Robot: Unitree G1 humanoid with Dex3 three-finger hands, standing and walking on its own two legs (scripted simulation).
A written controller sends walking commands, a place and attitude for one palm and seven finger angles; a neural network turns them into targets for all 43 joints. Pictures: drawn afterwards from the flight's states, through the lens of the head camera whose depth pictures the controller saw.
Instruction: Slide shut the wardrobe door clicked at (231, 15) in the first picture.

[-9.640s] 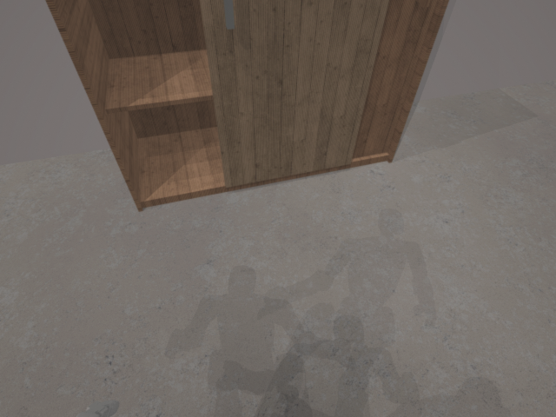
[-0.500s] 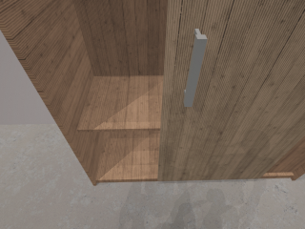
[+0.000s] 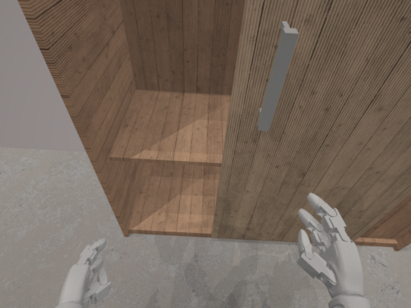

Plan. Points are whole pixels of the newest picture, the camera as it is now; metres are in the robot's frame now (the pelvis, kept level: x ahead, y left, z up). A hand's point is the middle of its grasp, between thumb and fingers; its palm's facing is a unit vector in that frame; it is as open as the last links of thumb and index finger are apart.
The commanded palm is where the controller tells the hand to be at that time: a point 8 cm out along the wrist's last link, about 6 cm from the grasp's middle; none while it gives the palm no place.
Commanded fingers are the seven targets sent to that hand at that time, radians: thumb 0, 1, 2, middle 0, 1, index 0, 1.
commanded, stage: raise the hand with hooked fingers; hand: right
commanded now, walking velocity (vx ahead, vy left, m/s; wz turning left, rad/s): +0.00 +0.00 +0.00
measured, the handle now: (272, 81) +0.55 -0.09 +0.19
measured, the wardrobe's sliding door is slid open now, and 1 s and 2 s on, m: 0.41 0.41 0.41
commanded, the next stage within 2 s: move the hooked fingers beside the handle in 1.80 s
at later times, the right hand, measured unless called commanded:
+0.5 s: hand (347, 263) +0.21 -0.20 +0.08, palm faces -0.06 +1.00 -0.06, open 10.9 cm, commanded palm +0.17 -0.26 +0.09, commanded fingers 0.00 0.06 -0.49 0.27 0.92 0.27 0.92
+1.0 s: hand out of the picture +0.23 -0.27 +0.17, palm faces +0.04 +0.99 -0.10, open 13.6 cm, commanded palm +0.20 -0.31 +0.18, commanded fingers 0.00 0.50 -0.30 0.30 1.20 0.30 1.20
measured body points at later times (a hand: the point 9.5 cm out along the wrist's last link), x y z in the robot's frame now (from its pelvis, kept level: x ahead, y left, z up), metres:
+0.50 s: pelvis -0.02 +0.00 +0.00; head -0.01 +0.01 +0.45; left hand +0.14 +0.22 -0.09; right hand +0.21 -0.25 +0.09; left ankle -0.02 +0.10 -0.71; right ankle +0.02 -0.13 -0.71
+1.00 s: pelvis -0.01 -0.01 +0.02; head -0.03 +0.00 +0.47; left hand +0.19 +0.21 -0.03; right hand +0.23 -0.32 +0.17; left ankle -0.02 +0.10 -0.71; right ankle +0.02 -0.13 -0.71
